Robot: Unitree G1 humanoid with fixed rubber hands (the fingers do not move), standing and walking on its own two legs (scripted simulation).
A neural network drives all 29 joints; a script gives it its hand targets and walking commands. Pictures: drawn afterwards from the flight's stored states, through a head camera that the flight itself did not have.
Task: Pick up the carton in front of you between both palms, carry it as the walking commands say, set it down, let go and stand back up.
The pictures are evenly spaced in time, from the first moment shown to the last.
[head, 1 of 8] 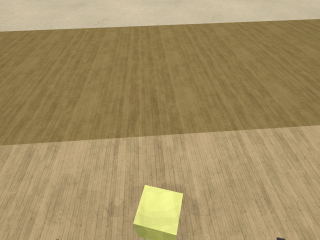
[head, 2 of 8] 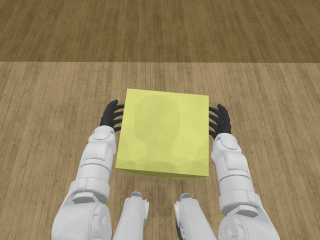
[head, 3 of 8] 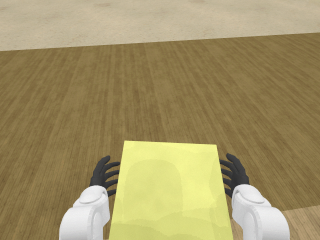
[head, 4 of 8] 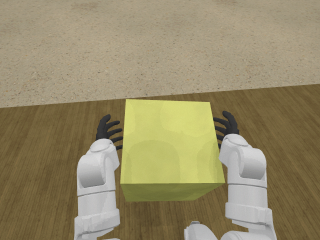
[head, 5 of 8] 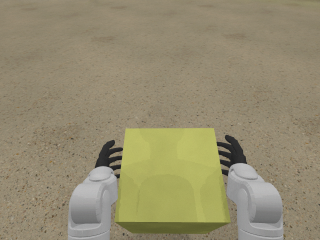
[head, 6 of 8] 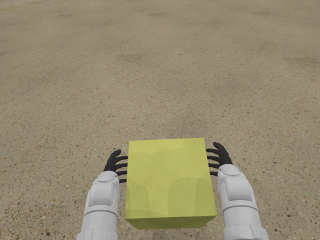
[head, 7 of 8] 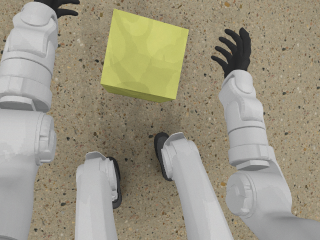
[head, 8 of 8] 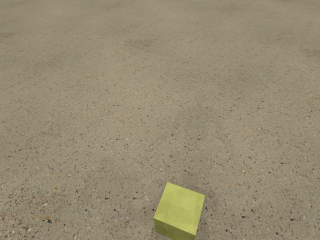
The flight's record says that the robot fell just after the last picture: no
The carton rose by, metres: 0.67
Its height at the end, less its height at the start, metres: -0.25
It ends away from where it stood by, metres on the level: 5.98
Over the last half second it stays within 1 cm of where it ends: yes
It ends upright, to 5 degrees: yes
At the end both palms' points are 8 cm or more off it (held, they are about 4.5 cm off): yes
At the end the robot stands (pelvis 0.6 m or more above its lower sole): yes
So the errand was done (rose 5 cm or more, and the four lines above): yes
